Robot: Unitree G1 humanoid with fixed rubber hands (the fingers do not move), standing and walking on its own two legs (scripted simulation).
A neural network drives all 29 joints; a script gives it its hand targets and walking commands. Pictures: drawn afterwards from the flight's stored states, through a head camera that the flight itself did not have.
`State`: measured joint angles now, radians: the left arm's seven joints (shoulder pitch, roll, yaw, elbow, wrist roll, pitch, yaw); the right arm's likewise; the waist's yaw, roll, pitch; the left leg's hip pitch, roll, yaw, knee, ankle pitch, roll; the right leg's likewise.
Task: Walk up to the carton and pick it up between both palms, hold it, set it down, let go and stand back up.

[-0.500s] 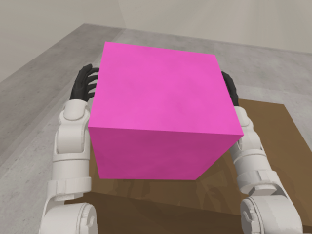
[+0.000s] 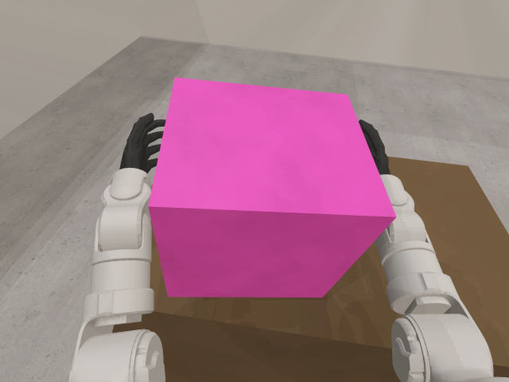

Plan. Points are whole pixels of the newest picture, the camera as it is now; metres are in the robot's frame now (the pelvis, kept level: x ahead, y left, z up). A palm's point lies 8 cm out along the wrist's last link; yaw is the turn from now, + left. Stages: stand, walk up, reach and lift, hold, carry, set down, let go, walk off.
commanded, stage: set down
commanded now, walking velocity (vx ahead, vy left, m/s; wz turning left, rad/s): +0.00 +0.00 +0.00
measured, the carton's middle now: (255, 198) +0.36 -0.02 +0.12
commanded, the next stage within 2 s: none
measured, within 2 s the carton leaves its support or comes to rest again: rests again in 2.00 s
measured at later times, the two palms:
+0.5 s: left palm (148, 178) +0.39 +0.15 +0.14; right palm (370, 179) +0.38 -0.21 +0.14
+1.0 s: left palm (161, 187) +0.41 +0.14 +0.11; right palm (368, 187) +0.39 -0.22 +0.11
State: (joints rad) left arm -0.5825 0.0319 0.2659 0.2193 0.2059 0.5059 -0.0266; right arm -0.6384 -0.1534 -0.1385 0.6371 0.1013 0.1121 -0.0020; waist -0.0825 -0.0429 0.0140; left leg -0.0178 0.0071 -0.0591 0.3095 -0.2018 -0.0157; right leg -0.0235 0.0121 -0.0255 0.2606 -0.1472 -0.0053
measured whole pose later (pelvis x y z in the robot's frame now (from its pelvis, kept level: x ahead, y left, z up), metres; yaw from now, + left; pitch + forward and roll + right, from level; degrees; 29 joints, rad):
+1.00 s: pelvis +0.01 +0.00 +0.00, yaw -1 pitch +2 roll -1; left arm -0.64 0.02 0.28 0.61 0.19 0.21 0.04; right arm -0.69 -0.15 -0.29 0.89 -0.07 -0.06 0.07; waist -0.05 -0.02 -0.03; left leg -0.15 0.02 -0.02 0.32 -0.20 -0.02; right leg -0.16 0.02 -0.03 0.27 -0.14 -0.01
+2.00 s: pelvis +0.00 +0.00 +0.00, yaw -2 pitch +7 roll +0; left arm -0.67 0.01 0.30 0.84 0.18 0.01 0.07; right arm -0.70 -0.14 -0.41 1.00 -0.18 -0.18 0.12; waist -0.04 0.00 -0.07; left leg -0.26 0.03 0.01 0.32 -0.19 -0.02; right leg -0.29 0.01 -0.04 0.30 -0.13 -0.01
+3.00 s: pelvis +0.00 +0.00 +0.00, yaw -3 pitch +7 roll +0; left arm -0.69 0.00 0.39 0.92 0.25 -0.12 0.03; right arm -0.71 -0.11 -0.49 1.00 -0.28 -0.25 0.13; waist -0.04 -0.01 -0.04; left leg -0.25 0.03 0.03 0.31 -0.18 -0.02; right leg -0.29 0.01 -0.05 0.29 -0.12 -0.02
